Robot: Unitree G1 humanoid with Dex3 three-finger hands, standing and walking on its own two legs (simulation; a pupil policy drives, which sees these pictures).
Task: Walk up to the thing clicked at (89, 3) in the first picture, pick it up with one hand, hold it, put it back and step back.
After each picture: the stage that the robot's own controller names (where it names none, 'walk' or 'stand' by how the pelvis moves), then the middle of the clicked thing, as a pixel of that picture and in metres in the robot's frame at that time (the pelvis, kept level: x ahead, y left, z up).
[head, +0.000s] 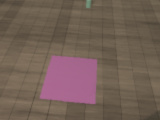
stand; (88, 3) +2.15 -0.08 -0.72
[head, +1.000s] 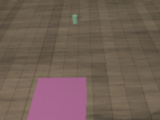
walk; (74, 19) +2.00 +0.20 -0.70
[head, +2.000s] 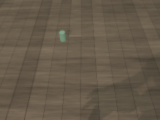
walk; (62, 36) +1.37 +0.32 -0.72
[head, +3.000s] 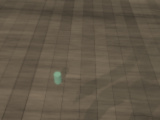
walk; (57, 77) +0.85 +0.24 -0.70
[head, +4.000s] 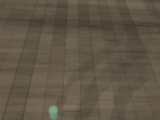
walk; (53, 112) +0.50 +0.17 -0.70
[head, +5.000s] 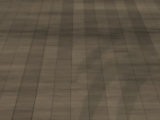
stand; out of the picture +0.27 +0.16 -0.70
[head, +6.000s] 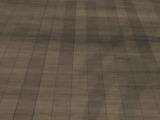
stand; out of the picture +0.26 +0.14 -0.72
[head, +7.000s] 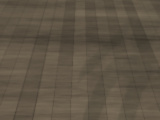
stand; out of the picture +0.26 +0.15 -0.73
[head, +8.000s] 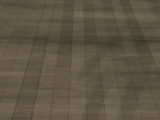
stand; out of the picture +0.25 +0.16 -0.73
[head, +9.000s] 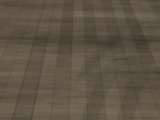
go down; out of the picture +0.25 +0.15 -0.73
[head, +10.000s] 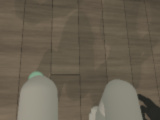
go down; (37, 80) +0.34 +0.18 -0.34
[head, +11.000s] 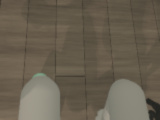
go down; (41, 82) +0.33 +0.18 -0.31
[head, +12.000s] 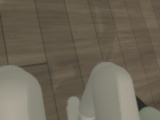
close in; out of the picture +0.32 +0.21 -0.22
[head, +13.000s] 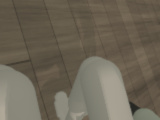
close; out of the picture +0.35 +0.22 -0.21
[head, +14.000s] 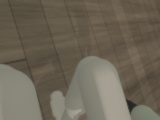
lift; out of the picture +0.35 +0.22 -0.21
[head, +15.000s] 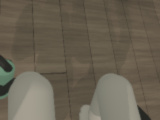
lift; (0, 79) +0.30 +0.25 -0.12
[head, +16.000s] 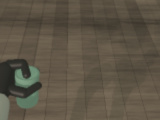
lift; (27, 87) +0.31 +0.18 +0.04
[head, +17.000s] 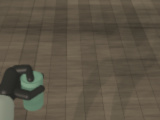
hold; (32, 91) +0.31 +0.17 +0.00
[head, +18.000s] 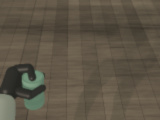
hold; (33, 90) +0.31 +0.17 +0.00
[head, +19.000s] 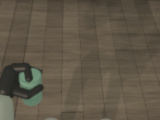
crouch; (31, 87) +0.32 +0.17 -0.05
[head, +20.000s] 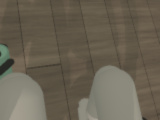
lower; out of the picture +0.37 +0.22 -0.16
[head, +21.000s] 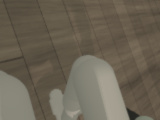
lower; out of the picture +0.38 +0.26 -0.22
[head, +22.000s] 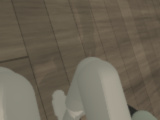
lower; out of the picture +0.37 +0.26 -0.22
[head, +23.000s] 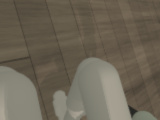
lower; out of the picture +0.37 +0.24 -0.22
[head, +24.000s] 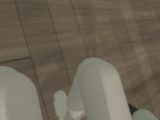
lower; out of the picture +0.36 +0.24 -0.22
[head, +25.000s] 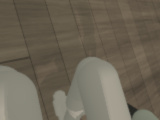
withdraw; out of the picture +0.35 +0.22 -0.22
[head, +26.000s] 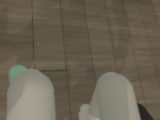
stand; (17, 76) +0.34 +0.20 -0.26
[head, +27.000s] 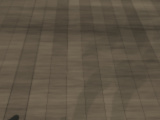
stand; out of the picture +0.28 +0.15 -0.64
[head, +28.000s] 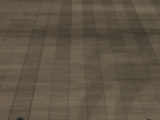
stand; out of the picture +0.30 +0.16 -0.66
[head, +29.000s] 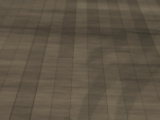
stand; out of the picture +0.29 +0.16 -0.68
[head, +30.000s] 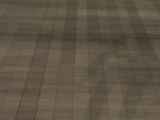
walk; out of the picture +0.31 +0.15 -0.72
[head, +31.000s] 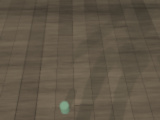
walk; (64, 107) +0.43 +0.13 -0.70
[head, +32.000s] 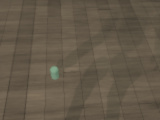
walk; (54, 73) +0.72 +0.21 -0.70
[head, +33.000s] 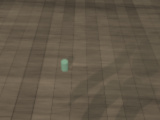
stand; (64, 65) +0.96 +0.16 -0.71
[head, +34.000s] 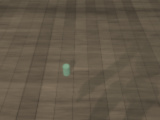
stand; (66, 69) +0.96 +0.16 -0.73
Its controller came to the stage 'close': yes
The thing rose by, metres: 0.72
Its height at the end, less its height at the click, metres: +0.00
